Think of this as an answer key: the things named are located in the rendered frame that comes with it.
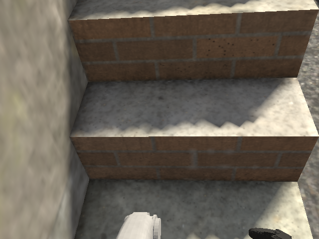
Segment left robot thigh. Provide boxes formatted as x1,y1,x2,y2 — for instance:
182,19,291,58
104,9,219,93
116,212,161,239

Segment right robot hand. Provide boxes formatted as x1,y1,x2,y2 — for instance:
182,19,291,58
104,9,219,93
248,227,292,239

